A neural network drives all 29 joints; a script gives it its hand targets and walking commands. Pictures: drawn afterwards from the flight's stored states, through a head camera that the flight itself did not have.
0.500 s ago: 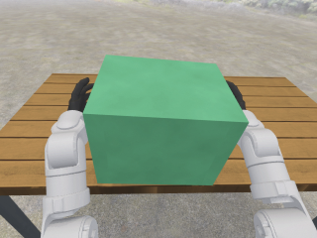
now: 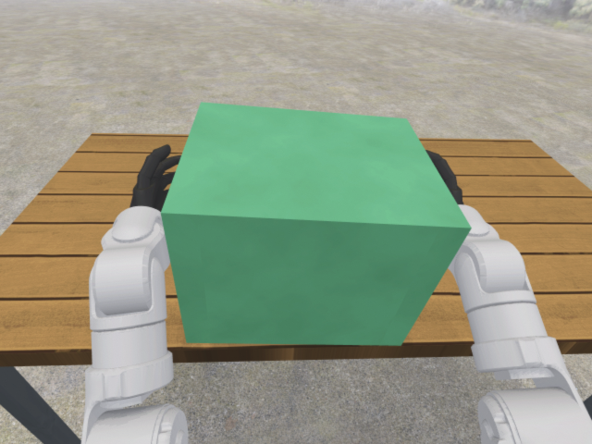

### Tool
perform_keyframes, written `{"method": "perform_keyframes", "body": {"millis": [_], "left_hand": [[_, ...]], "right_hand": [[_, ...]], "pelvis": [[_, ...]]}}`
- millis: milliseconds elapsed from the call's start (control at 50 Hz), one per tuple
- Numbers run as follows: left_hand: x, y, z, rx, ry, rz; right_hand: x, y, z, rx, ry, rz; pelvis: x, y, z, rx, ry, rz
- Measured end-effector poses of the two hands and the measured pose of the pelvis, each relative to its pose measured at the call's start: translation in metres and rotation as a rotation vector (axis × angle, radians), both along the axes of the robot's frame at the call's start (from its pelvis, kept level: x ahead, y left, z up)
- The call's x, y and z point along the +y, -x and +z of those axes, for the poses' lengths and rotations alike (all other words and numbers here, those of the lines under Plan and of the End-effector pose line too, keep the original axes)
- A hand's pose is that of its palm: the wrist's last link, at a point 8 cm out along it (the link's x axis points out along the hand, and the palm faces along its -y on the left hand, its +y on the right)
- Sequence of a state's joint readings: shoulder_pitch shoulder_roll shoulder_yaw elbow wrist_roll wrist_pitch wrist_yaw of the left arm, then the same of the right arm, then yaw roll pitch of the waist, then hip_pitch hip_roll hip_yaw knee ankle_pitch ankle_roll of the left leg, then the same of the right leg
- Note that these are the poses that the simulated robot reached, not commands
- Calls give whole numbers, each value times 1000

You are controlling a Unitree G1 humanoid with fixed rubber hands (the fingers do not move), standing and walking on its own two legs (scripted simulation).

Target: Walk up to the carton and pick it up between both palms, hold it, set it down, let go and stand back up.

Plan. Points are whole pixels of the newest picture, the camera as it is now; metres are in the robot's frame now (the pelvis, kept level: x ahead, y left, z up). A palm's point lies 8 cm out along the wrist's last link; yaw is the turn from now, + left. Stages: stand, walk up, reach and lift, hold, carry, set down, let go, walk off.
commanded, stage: hold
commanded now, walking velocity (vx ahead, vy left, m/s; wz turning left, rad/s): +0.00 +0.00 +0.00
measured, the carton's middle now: (302, 225) +0.35 +0.00 +0.18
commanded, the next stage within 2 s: none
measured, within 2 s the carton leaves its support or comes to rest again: neither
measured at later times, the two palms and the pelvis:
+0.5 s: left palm (147, 216) +0.33 +0.19 +0.21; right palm (444, 210) +0.35 -0.18 +0.21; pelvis +0.00 -0.01 +0.00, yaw +0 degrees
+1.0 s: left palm (152, 210) +0.34 +0.19 +0.21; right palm (443, 207) +0.35 -0.18 +0.20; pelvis +0.00 +0.00 +0.00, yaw +0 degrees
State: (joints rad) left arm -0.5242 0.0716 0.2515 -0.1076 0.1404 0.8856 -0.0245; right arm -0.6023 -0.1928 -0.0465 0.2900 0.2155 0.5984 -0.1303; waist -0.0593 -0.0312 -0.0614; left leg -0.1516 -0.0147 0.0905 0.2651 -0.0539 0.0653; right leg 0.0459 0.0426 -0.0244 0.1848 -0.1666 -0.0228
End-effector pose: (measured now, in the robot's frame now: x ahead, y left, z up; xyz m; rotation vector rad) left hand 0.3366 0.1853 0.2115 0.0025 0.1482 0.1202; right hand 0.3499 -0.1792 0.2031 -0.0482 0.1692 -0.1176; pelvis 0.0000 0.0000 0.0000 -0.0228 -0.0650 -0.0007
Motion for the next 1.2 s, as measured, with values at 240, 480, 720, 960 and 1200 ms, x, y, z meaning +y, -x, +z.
{"method": "perform_keyframes", "body": {"millis": [240, 480, 720, 960, 1200], "left_hand": [[-1, 0, 5, -4, -2, 12], [1, 9, -1, -13, 17, 10], [0, 4, 4, 2, -16, 1], [0, -4, -1, 8, 10, -5], [1, -1, -1, -6, -8, 6]], "right_hand": [[0, -5, 2, -4, -6, 12], [1, 4, 2, -14, 9, 10], [0, 3, -3, 0, -24, 0], [0, -3, 3, 6, 0, -6], [1, -3, -2, -9, -4, 4]], "pelvis": [[-3, -2, 0, -10, -3, 2], [-6, -1, 0, -12, -5, 6], [-2, 7, 0, 1, 2, 5], [0, 2, 0, -8, -1, -3], [1, -4, 0, 3, -2, -5]]}}
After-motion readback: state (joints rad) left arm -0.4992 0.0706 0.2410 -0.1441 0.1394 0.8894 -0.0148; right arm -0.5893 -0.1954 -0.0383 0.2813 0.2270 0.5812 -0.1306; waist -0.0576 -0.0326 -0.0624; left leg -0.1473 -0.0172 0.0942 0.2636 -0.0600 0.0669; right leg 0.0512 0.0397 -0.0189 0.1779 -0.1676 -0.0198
